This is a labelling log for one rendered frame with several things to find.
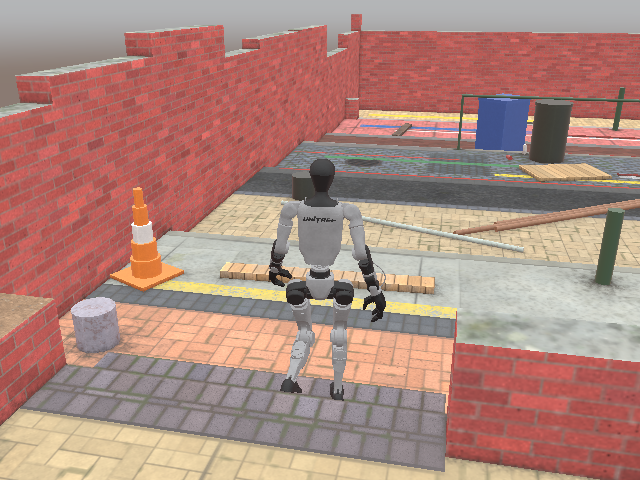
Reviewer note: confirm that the robot right forearm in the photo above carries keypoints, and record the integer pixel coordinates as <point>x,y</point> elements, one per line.
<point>369,274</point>

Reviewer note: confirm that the robot left upper arm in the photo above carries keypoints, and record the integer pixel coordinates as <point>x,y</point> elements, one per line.
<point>289,211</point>

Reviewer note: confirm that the left robot hand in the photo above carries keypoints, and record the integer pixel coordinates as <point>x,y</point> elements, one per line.
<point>282,272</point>

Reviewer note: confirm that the robot right upper arm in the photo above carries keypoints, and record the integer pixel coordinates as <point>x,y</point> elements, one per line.
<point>352,213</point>

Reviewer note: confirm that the right robot thigh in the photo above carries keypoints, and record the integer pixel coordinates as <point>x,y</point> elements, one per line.
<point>342,301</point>

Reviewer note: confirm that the right robot hand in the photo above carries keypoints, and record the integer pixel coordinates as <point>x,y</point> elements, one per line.
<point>380,305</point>

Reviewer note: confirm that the robot left forearm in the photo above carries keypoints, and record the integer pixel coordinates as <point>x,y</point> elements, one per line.
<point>276,260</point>

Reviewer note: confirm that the right robot shin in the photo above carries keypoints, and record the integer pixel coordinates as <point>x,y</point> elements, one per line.
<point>339,357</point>

